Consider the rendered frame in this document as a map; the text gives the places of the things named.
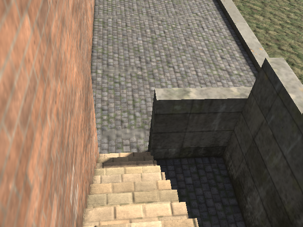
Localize stairs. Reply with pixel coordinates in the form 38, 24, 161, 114
82, 151, 199, 227

